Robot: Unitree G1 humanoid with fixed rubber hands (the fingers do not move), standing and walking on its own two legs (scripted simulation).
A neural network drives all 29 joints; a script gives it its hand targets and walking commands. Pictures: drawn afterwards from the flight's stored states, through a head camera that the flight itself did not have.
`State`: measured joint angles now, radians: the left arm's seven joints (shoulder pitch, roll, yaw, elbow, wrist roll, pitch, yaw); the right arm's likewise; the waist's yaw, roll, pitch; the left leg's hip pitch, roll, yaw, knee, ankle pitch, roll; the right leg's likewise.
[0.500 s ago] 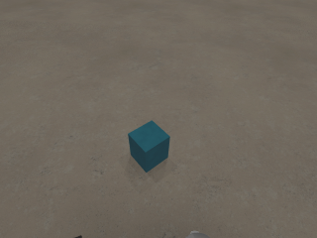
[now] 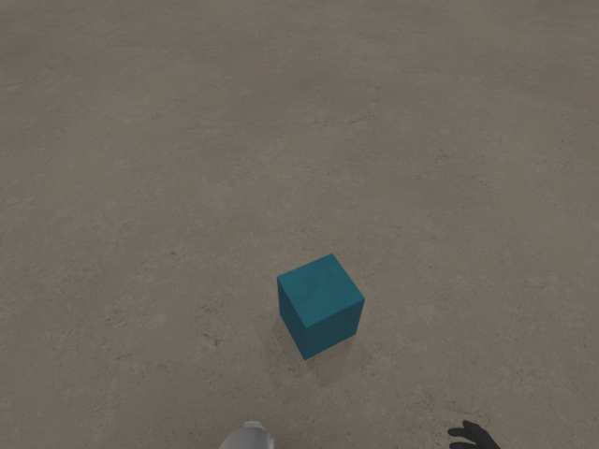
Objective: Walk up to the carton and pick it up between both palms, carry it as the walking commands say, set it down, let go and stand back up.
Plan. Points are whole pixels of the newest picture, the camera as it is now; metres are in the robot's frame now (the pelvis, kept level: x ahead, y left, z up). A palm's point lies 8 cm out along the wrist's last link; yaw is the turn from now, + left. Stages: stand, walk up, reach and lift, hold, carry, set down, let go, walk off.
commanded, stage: walk up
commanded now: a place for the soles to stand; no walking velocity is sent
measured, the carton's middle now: (318, 306) +0.68 -0.01 -0.65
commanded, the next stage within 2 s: none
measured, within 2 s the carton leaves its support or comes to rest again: neither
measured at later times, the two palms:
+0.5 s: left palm (191, 357) +0.28 +0.21 -0.11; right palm out of the picture +0.13 -0.28 -0.15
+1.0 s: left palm (160, 366) +0.27 +0.26 -0.13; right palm (452, 342) +0.33 -0.22 -0.11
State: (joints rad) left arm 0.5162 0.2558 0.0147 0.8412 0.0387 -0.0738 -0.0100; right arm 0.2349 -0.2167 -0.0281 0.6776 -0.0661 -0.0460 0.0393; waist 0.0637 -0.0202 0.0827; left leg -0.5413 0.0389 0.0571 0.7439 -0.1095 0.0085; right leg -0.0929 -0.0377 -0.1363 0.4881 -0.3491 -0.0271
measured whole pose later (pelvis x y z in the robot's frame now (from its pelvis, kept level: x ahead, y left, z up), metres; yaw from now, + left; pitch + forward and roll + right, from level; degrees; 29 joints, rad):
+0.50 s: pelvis +0.17 -0.03 -0.02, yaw -2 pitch -2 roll +0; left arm 0.31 0.22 0.02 0.67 0.05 -0.06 0.02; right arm 0.46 -0.26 -0.02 0.84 -0.04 0.00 0.02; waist -0.05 0.02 0.03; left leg -0.31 0.05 0.03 0.84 -0.50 -0.02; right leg -0.39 -0.03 -0.06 0.67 -0.25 -0.02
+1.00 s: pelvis +0.21 +0.02 -0.01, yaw +1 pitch -3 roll +0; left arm 0.31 0.25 -0.03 0.76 0.01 0.00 0.01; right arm 0.18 -0.22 0.02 0.78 0.00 0.02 0.01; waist 0.01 -0.01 0.05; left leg -0.31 0.03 0.02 0.62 -0.27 0.00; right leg -0.27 -0.08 -0.02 0.60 -0.28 0.05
